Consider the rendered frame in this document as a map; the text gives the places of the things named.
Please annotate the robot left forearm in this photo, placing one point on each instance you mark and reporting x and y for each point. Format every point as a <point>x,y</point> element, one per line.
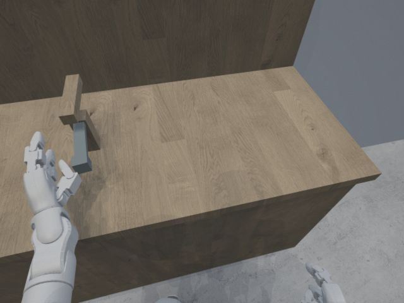
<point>52,271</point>

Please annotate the tap lever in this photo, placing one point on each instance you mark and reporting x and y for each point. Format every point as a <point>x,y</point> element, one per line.
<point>80,162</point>

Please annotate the counter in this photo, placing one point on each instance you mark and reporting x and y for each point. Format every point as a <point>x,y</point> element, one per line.
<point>207,145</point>

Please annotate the robot right hand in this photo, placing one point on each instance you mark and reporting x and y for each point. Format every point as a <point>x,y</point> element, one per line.
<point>330,292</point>

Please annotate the robot left hand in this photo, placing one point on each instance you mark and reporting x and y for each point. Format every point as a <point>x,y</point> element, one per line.
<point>41,176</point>

